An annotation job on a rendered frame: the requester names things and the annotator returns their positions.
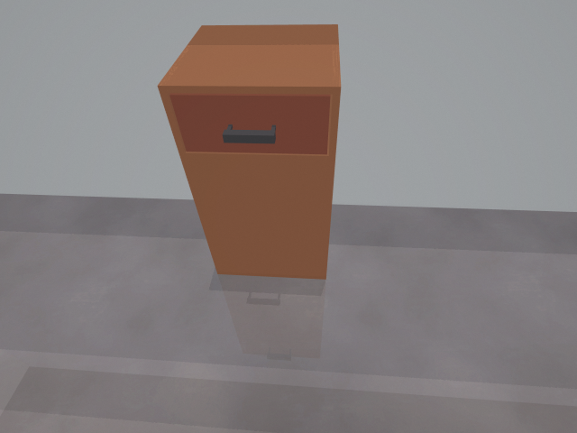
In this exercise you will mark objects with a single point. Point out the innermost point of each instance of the cabinet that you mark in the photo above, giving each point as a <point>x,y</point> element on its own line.
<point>263,214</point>

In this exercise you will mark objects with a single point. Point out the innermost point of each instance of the drawer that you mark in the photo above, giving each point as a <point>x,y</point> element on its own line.
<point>302,121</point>

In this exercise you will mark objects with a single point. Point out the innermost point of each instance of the handle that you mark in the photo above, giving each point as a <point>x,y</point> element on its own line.
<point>249,136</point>

